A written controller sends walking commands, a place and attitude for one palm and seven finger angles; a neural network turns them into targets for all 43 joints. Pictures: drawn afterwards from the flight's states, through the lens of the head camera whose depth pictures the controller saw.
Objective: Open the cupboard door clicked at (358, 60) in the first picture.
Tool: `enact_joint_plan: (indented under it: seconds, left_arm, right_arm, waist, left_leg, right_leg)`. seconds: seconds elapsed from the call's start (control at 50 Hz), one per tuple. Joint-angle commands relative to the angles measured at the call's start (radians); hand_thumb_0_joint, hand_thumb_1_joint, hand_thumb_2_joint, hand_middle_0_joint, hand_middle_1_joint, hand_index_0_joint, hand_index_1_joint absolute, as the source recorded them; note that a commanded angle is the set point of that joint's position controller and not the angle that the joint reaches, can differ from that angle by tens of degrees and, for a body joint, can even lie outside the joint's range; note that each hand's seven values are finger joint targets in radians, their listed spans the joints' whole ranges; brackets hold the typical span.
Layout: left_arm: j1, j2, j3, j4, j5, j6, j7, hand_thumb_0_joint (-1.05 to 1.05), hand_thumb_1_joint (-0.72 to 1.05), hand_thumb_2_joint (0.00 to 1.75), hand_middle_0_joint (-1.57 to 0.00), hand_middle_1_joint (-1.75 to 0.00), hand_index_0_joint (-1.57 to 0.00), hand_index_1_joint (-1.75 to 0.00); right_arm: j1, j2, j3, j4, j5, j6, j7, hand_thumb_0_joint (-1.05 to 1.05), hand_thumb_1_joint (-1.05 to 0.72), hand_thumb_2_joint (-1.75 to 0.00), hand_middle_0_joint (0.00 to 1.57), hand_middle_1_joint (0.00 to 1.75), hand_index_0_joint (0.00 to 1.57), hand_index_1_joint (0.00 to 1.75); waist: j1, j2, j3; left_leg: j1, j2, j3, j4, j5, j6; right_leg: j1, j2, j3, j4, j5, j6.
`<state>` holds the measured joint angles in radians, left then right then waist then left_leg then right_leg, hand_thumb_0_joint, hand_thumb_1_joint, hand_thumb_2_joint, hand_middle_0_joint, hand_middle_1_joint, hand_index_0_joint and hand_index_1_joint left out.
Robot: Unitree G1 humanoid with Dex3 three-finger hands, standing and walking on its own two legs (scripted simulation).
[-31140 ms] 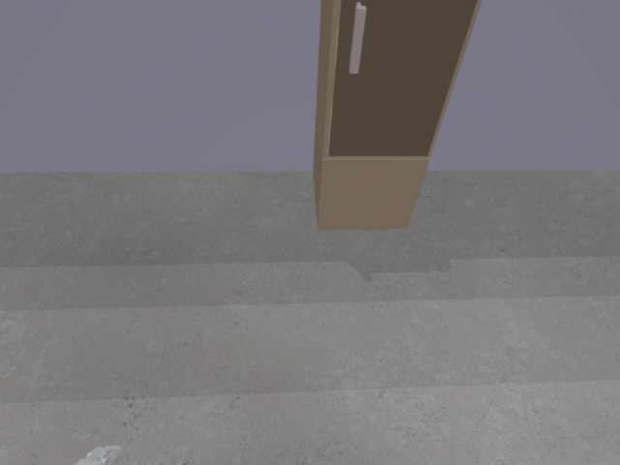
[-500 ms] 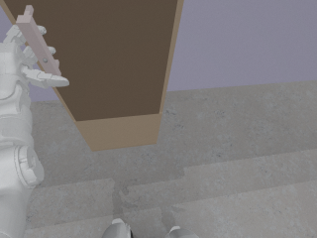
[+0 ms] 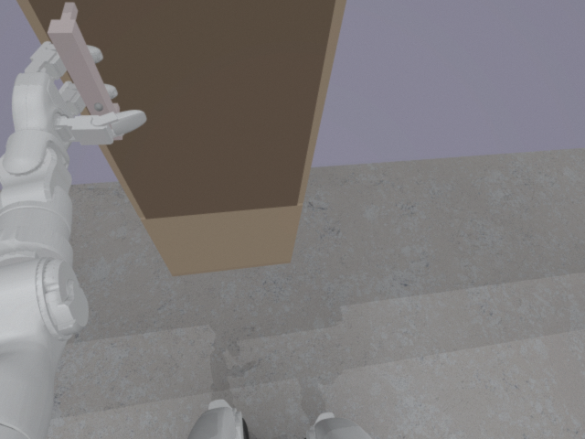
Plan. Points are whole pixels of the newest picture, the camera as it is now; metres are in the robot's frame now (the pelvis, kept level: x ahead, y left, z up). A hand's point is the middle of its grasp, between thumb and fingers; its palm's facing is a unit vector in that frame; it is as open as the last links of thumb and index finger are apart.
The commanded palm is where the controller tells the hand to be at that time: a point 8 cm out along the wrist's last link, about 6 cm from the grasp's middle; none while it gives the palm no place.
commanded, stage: close the thumb around the handle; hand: left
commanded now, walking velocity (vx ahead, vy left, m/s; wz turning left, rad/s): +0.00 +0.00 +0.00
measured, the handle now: (93, 77) +0.58 +0.22 +0.12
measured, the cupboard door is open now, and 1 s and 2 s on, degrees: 0 15 49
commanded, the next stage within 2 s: pull the door open along its arc in 0.38 s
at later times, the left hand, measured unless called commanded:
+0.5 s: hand (106, 105) +0.53 +0.20 +0.12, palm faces +0.07 -1.00 -0.01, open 6.0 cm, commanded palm +0.50 +0.24 +0.11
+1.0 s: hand (123, 157) +0.44 +0.17 +0.12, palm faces +0.08 -1.00 +0.04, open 6.4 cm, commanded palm +0.38 +0.20 +0.11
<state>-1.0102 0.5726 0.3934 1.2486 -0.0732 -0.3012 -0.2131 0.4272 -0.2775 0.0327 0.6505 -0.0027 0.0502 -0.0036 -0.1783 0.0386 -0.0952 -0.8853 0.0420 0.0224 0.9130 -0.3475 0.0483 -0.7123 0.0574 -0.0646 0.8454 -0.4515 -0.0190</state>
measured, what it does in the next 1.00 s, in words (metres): stands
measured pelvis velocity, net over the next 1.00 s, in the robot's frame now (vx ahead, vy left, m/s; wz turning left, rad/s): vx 0.03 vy -0.01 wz -0.01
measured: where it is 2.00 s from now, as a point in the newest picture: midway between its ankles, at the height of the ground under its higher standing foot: outside the picture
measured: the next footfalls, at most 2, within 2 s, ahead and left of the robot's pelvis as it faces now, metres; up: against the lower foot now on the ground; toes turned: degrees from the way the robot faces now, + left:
none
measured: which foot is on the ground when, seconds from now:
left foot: down 0.00-1.00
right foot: down 0.00-1.00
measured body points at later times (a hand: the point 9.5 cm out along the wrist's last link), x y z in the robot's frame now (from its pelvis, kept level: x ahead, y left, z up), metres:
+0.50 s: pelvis +0.00 -0.01 +0.00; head +0.11 +0.01 +0.44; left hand +0.52 +0.25 +0.12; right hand -0.02 -0.27 -0.11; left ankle +0.05 +0.09 -0.69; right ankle -0.03 -0.12 -0.69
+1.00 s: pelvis +0.03 -0.01 +0.02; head +0.08 -0.01 +0.47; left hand +0.43 +0.22 +0.12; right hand +0.10 -0.27 -0.09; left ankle +0.05 +0.09 -0.69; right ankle -0.03 -0.12 -0.69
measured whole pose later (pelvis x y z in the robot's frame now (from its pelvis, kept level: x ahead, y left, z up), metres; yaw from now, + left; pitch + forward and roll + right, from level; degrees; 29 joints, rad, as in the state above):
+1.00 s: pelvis +0.03 -0.01 +0.02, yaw -1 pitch +13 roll -2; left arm -0.43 0.29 0.28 0.61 -0.23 -0.21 -0.12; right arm 0.37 -0.26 0.00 0.57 0.04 0.05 0.02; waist -0.07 0.04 -0.15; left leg -0.66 0.04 0.06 0.81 -0.37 0.03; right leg -0.51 0.06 -0.02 0.75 -0.46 -0.03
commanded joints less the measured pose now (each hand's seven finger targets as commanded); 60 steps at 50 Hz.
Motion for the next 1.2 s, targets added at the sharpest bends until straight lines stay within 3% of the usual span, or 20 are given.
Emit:
enact_joint_plan:
  seconds: [0.0, 0.04, 0.06, 0.1, 0.16, 0.18, 0.24, 0.32, 0.38, 0.48, 0.54, 0.7, 0.78, 0.92, 0.94, 0.96, 0.98, 1.04, 1.08, 1.18]
  left_arm:
    - [-0.473, 0.244, 0.034, -0.243, -0.020, -0.097, 0.007, 0.00, 0.45, 0.71, -0.37, -1.30, -0.37, -1.30]
    - [-0.485, 0.256, 0.043, -0.211, -0.013, -0.089, 0.012, 0.00, 0.56, 0.76, -0.38, -1.31, -0.38, -1.31]
    - [-0.480, 0.241, 0.024, -0.200, -0.008, -0.080, 0.011, 0.00, 0.62, 0.78, -0.38, -1.32, -0.38, -1.32]
    - [-0.468, 0.294, 0.062, -0.198, -0.002, -0.071, 0.018, 0.00, 0.73, 0.83, -0.39, -1.33, -0.39, -1.33]
    - [-0.490, 0.284, 0.043, -0.201, 0.004, -0.072, 0.022, 0.00, 0.90, 0.90, -0.40, -1.35, -0.40, -1.35]
    - [-0.503, 0.311, 0.059, -0.217, 0.009, -0.078, 0.022, 0.00, 0.90, 0.90, -0.40, -1.35, -0.40, -1.35]
    - [-0.500, 0.263, 0.029, -0.245, 0.001, -0.096, 0.014, 0.00, 0.90, 0.90, -0.40, -1.35, -0.40, -1.35]
    - [-0.490, 0.275, 0.049, -0.203, -0.017, -0.075, 0.006, 0.00, 0.90, 0.90, -0.40, -1.35, -0.40, -1.35]
    - [-0.476, 0.330, 0.077, -0.190, -0.002, -0.067, 0.011, 0.00, 0.90, 0.90, -0.40, -1.35, -0.40, -1.35]
    - [-0.485, 0.251, 0.022, -0.213, -0.009, -0.066, 0.008, 0.00, 0.90, 0.90, -0.40, -1.35, -0.40, -1.35]
    - [-0.419, 0.248, 0.037, -0.245, -0.024, -0.075, 0.001, 0.00, 0.90, 0.90, -0.40, -1.35, -0.40, -1.35]
    - [-0.152, 0.181, 0.032, -0.375, -0.072, -0.056, -0.023, 0.00, 0.90, 0.90, -0.40, -1.35, -0.40, -1.35]
    - [0.027, 0.099, 0.003, -0.534, -0.117, -0.036, -0.026, 0.00, 0.90, 0.90, -0.40, -1.35, -0.40, -1.35]
    - [0.360, -0.105, -0.112, -0.843, -0.172, 0.016, 0.005, 0.00, 0.90, 0.90, -0.40, -1.35, -0.40, -1.35]
    - [0.379, -0.142, 0.022, -0.946, -0.233, 0.028, 0.160, 0.00, 0.90, 0.90, -0.40, -1.35, -0.40, -1.35]
    - [0.433, -0.268, -0.096, -0.971, -0.206, 0.048, 0.240, 0.00, 0.90, 0.90, -0.40, -1.35, -0.40, -1.35]
    - [0.501, -0.314, -0.124, -1.006, -0.196, 0.061, 0.292, 0.00, 0.90, 0.90, -0.40, -1.35, -0.40, -1.35]
    - [0.613, -0.365, -0.169, -1.147, -0.131, 0.087, 0.440, 0.00, 0.90, 0.90, -0.40, -1.35, -0.40, -1.35]
    - [0.627, -0.462, -0.254, -1.229, -0.077, 0.113, 0.533, 0.00, 0.90, 0.90, -0.40, -1.35, -0.40, -1.35]
    - [0.759, -0.596, -0.412, -1.392, 0.071, 0.218, 0.728, 0.00, 0.90, 0.90, -0.40, -1.35, -0.40, -1.35]
  right_arm:
    - [0.169, -0.191, -0.069, -0.043, -0.005, -0.017, -0.014, 0.00, -0.90, -0.90, 0.20, 0.30, 0.20, 0.30]
    - [0.175, -0.193, -0.069, -0.038, -0.005, -0.017, -0.015, 0.00, -0.90, -0.90, 0.20, 0.30, 0.20, 0.30]
    - [0.170, -0.192, -0.068, -0.041, -0.002, -0.015, -0.015, 0.00, -0.90, -0.90, 0.20, 0.30, 0.20, 0.30]
    - [0.171, -0.197, -0.067, -0.045, -0.003, -0.015, -0.016, 0.00, -0.90, -0.90, 0.20, 0.30, 0.20, 0.30]
    - [0.171, -0.192, -0.062, -0.049, -0.003, -0.014, -0.017, 0.00, -0.90, -0.90, 0.20, 0.30, 0.20, 0.30]
    - [0.176, -0.194, -0.065, -0.045, -0.003, -0.014, -0.018, 0.00, -0.90, -0.90, 0.20, 0.30, 0.20, 0.30]
    - [0.177, -0.188, -0.067, -0.047, -0.005, -0.015, -0.017, 0.00, -0.90, -0.90, 0.20, 0.30, 0.20, 0.30]
    - [0.181, -0.192, -0.067, -0.041, -0.001, -0.013, -0.020, 0.00, -0.90, -0.90, 0.20, 0.30, 0.20, 0.30]
    - [0.184, -0.195, -0.064, -0.041, 0.001, -0.010, -0.023, 0.00, -0.90, -0.90, 0.20, 0.30, 0.20, 0.30]
    - [0.182, -0.186, -0.066, -0.043, -0.001, -0.013, -0.021, 0.00, -0.90, -0.90, 0.20, 0.30, 0.20, 0.30]
    - [0.178, -0.185, -0.068, -0.051, -0.001, -0.014, -0.018, 0.00, -0.90, -0.90, 0.20, 0.30, 0.20, 0.30]
    - [0.118, -0.172, -0.076, -0.108, 0.018, 0.001, -0.007, 0.00, -0.90, -0.90, 0.20, 0.30, 0.20, 0.30]
    - [0.070, -0.156, -0.081, -0.148, 0.033, 0.000, 0.000, 0.00, -0.90, -0.90, 0.20, 0.30, 0.20, 0.30]
    - [-0.029, -0.127, -0.084, -0.204, 0.051, -0.036, 0.016, 0.00, -0.90, -0.90, 0.20, 0.30, 0.20, 0.30]
    - [-0.068, -0.090, -0.085, -0.207, 0.044, -0.053, 0.020, 0.00, -0.90, -0.90, 0.20, 0.30, 0.20, 0.30]
    - [-0.084, -0.084, -0.080, -0.202, 0.040, -0.069, 0.032, 0.00, -0.90, -0.90, 0.20, 0.30, 0.20, 0.30]
    - [-0.092, -0.082, -0.082, -0.197, 0.040, -0.076, 0.040, 0.00, -0.90, -0.90, 0.20, 0.30, 0.20, 0.30]
    - [-0.127, -0.084, -0.081, -0.204, 0.017, -0.080, 0.054, 0.00, -0.90, -0.90, 0.20, 0.30, 0.20, 0.30]
    - [-0.165, -0.069, -0.079, -0.214, 0.003, -0.076, 0.061, 0.00, -0.90, -0.90, 0.20, 0.30, 0.20, 0.30]
    - [-0.249, -0.045, -0.073, -0.247, -0.024, -0.031, 0.063, 0.00, -0.90, -0.90, 0.20, 0.30, 0.20, 0.30]
  waist:
    - [-0.007, 0.132, -0.466]
    - [-0.017, 0.104, -0.434]
    - [-0.017, 0.116, -0.421]
    - [-0.005, 0.112, -0.419]
    - [-0.017, 0.120, -0.402]
    - [-0.016, 0.119, -0.418]
    - [-0.021, 0.159, -0.434]
    - [-0.022, 0.114, -0.423]
    - [-0.019, 0.105, -0.416]
    - [-0.027, 0.119, -0.421]
    - [-0.002, 0.121, -0.464]
    - [0.063, 0.079, -0.457]
    - [0.097, 0.040, -0.462]
    - [0.136, 0.014, -0.386]
    - [0.227, 0.023, -0.381]
    - [0.187, 0.038, -0.352]
    - [0.185, 0.041, -0.318]
    - [0.190, -0.037, -0.310]
    - [0.180, -0.041, -0.309]
    - [0.184, -0.064, -0.293]
  left_leg:
    - [0.593, 0.008, -0.127, -0.068, 0.315, -0.016]
    - [0.559, 0.006, -0.123, -0.068, 0.297, -0.010]
    - [0.549, 0.006, -0.119, -0.073, 0.278, -0.012]
    - [0.525, 0.003, -0.111, -0.074, 0.261, -0.008]
    - [0.510, 0.002, -0.106, -0.072, 0.263, -0.007]
    - [0.516, 0.005, -0.107, -0.067, 0.268, -0.007]
    - [0.561, 0.005, -0.111, -0.061, 0.306, -0.010]
    - [0.528, 0.003, -0.106, -0.067, 0.286, -0.006]
    - [0.494, 0.001, -0.095, -0.060, 0.285, -0.002]
    - [0.519, 0.000, -0.098, -0.061, 0.285, -0.004]
    - [0.534, -0.005, -0.090, -0.056, 0.328, -0.004]
    - [0.522, -0.017, -0.050, -0.075, 0.386, 0.001]
    - [0.541, -0.025, -0.032, -0.094, 0.439, 0.006]
    - [0.583, -0.033, -0.015, -0.130, 0.479, 0.007]
    - [0.559, -0.033, -0.008, -0.134, 0.517, -0.003]
    - [0.583, -0.031, -0.010, -0.146, 0.515, -0.013]
    - [0.599, -0.021, -0.022, -0.149, 0.520, -0.021]
    - [0.594, -0.022, -0.025, -0.159, 0.510, -0.024]
    - [0.603, -0.021, -0.025, -0.161, 0.494, -0.026]
    - [0.614, -0.018, -0.024, -0.184, 0.435, -0.031]
  right_leg:
    - [-0.086, 0.029, 0.023, -0.104, 0.259, -0.004]
    - [-0.077, 0.029, 0.025, -0.107, 0.260, -0.002]
    - [-0.089, 0.027, 0.024, -0.109, 0.247, 0.001]
    - [-0.069, 0.026, 0.029, -0.114, 0.244, 0.001]
    - [-0.070, 0.026, 0.032, -0.113, 0.254, 0.003]
    - [-0.065, 0.026, 0.034, -0.112, 0.259, 0.003]
    - [-0.085, 0.031, 0.031, -0.107, 0.275, -0.002]
    - [-0.060, 0.031, 0.033, -0.115, 0.275, 0.003]
    - [-0.043, 0.026, 0.040, -0.116, 0.293, 0.007]
    - [-0.055, 0.027, 0.036, -0.118, 0.291, 0.007]
    - [-0.011, 0.029, 0.037, -0.108, 0.341, 0.002]
    - [0.113, 0.030, 0.041, -0.113, 0.474, 0.005]
    - [0.205, 0.027, 0.042, -0.119, 0.585, 0.007]
    - [0.263, 0.012, 0.036, -0.140, 0.673, 0.015]
    - [0.282, 0.014, 0.020, -0.147, 0.635, 0.011]
    - [0.260, 0.014, 0.009, -0.144, 0.616, 0.014]
    - [0.227, 0.015, -0.003, -0.146, 0.564, 0.012]
    - [0.268, 0.011, -0.009, -0.140, 0.560, 0.010]
    - [0.271, 0.001, -0.010, -0.133, 0.552, 0.011]
    - [0.315, -0.023, -0.002, -0.153, 0.520, 0.003]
